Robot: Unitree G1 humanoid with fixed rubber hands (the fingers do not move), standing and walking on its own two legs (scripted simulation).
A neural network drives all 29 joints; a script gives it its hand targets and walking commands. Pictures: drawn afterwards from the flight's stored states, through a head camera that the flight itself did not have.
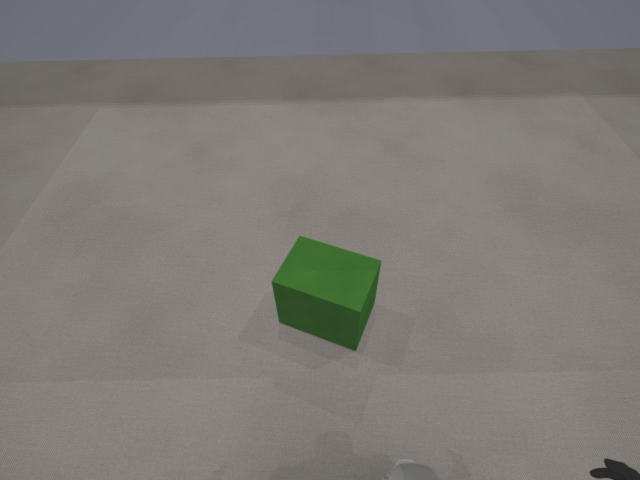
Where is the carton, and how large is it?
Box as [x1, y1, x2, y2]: [272, 236, 380, 350]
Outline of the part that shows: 299,236 272,280 279,322 355,350 374,302 380,260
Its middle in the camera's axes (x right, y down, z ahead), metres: +0.03 +0.17 +1.32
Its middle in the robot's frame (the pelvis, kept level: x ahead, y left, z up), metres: +0.80 -0.04 -0.64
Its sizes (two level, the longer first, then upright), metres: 0.292 0.208 0.253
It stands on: the floor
